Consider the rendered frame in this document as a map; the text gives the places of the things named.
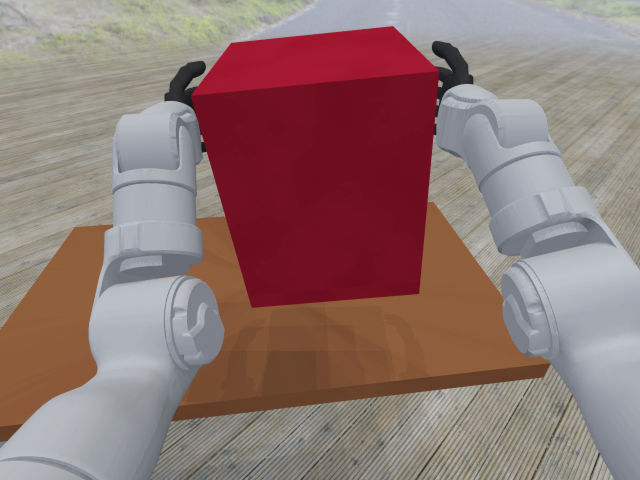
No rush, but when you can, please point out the robot right forearm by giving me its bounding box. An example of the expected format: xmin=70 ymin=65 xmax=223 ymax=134
xmin=435 ymin=84 xmax=640 ymax=277

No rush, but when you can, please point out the left robot hand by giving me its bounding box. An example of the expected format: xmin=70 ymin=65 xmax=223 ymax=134
xmin=164 ymin=61 xmax=207 ymax=153

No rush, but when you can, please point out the robot left upper arm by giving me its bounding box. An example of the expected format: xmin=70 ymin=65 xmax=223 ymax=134
xmin=0 ymin=275 xmax=224 ymax=480

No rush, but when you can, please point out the right robot hand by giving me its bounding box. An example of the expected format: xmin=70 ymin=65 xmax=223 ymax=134
xmin=432 ymin=41 xmax=473 ymax=135

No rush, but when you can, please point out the robot left forearm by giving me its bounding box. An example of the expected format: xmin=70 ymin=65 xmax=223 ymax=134
xmin=89 ymin=101 xmax=203 ymax=360

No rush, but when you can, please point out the carton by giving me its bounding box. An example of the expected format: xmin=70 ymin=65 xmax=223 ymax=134
xmin=191 ymin=26 xmax=439 ymax=308

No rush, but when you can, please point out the robot right upper arm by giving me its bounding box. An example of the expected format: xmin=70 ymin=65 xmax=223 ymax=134
xmin=501 ymin=242 xmax=640 ymax=480

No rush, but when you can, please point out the table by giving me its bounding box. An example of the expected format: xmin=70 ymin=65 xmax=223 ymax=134
xmin=0 ymin=202 xmax=551 ymax=448

